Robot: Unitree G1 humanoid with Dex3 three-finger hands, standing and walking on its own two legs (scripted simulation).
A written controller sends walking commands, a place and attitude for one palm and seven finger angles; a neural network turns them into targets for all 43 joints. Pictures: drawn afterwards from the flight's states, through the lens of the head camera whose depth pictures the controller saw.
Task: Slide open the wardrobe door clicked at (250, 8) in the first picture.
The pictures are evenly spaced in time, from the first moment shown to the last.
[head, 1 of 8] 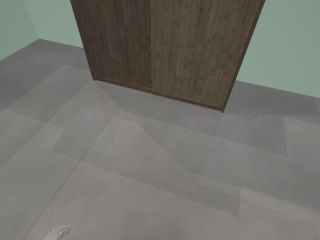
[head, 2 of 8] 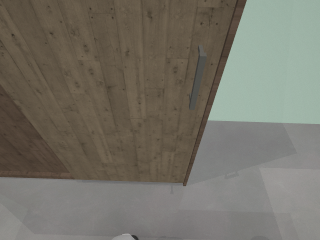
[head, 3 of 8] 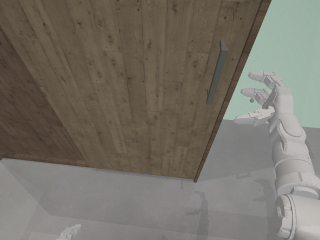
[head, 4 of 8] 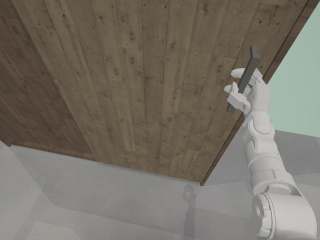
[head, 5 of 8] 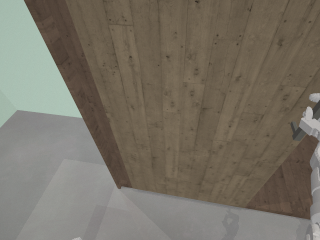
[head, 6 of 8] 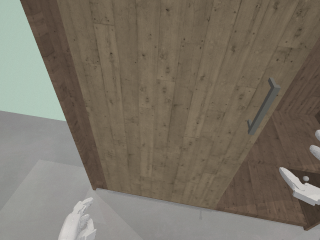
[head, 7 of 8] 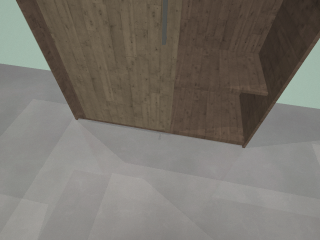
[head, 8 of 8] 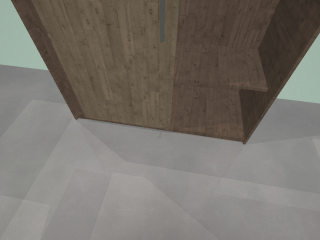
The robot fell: no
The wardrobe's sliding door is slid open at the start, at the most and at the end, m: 0.00 0.56 0.56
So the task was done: yes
